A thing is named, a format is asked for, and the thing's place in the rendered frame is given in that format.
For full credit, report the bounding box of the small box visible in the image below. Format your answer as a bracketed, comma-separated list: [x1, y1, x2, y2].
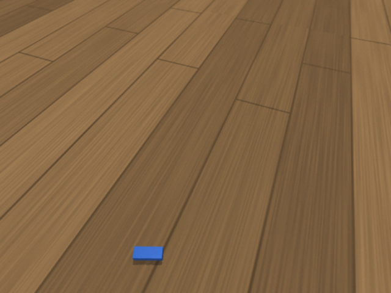
[133, 247, 164, 261]

